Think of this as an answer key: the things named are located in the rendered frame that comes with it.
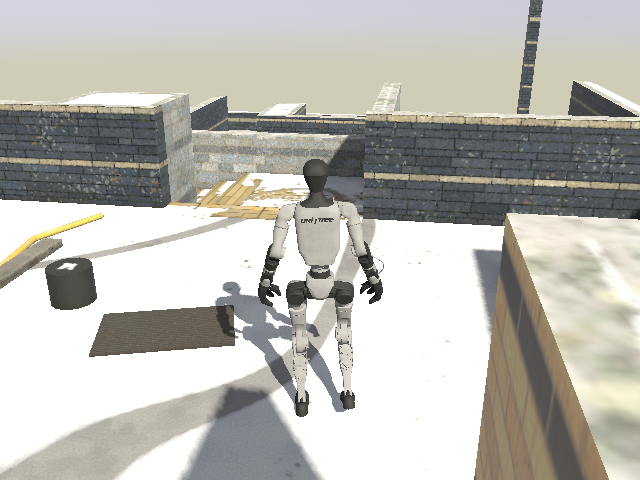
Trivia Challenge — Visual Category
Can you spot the robot right hand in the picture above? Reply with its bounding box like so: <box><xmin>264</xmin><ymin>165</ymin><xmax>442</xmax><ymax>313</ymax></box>
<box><xmin>360</xmin><ymin>279</ymin><xmax>383</xmax><ymax>304</ymax></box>

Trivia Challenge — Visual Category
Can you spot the right robot upper arm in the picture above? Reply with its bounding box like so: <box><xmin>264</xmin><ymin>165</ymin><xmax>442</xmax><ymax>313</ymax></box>
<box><xmin>338</xmin><ymin>201</ymin><xmax>367</xmax><ymax>257</ymax></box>

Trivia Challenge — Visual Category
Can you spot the robot left forearm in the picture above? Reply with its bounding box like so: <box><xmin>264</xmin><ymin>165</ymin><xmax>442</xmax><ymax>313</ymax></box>
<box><xmin>260</xmin><ymin>244</ymin><xmax>280</xmax><ymax>287</ymax></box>

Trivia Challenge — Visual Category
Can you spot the left robot shin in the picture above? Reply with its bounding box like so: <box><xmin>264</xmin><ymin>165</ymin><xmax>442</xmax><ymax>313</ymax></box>
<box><xmin>292</xmin><ymin>335</ymin><xmax>307</xmax><ymax>403</ymax></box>

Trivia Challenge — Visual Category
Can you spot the right robot foot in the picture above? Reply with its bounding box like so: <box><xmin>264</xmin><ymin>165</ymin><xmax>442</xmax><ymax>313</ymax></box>
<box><xmin>340</xmin><ymin>390</ymin><xmax>355</xmax><ymax>410</ymax></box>

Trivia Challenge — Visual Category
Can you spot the robot right forearm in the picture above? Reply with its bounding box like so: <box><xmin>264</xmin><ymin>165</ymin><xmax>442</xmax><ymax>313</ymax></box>
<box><xmin>358</xmin><ymin>241</ymin><xmax>380</xmax><ymax>284</ymax></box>

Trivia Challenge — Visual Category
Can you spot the robot left hand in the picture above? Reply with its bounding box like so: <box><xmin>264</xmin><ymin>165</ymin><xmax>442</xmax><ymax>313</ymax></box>
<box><xmin>258</xmin><ymin>283</ymin><xmax>281</xmax><ymax>307</ymax></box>

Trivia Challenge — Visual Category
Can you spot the left robot upper arm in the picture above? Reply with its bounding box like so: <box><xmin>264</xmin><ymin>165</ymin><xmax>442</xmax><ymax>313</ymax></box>
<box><xmin>269</xmin><ymin>203</ymin><xmax>296</xmax><ymax>259</ymax></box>

